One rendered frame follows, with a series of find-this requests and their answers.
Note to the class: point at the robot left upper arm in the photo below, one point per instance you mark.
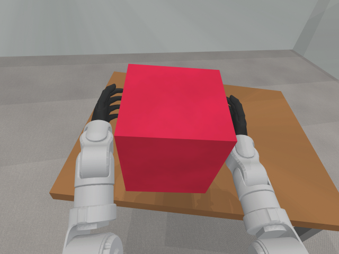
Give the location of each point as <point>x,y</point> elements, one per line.
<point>98,243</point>

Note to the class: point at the robot right upper arm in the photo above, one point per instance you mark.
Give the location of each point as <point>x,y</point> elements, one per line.
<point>286,245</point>

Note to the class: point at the left robot forearm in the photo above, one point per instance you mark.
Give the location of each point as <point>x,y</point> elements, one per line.
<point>94,180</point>

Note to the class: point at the left robot hand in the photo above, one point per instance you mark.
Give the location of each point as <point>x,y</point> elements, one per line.
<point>103,108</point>

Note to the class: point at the table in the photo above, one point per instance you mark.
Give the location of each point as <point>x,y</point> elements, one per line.
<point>300,181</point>

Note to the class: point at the carton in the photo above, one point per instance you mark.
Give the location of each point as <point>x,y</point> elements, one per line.
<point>174,129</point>

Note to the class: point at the right robot forearm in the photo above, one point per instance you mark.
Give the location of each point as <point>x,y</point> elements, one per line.
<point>263,216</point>

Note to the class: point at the right robot hand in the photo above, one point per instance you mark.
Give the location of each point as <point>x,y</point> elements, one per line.
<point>237,115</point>

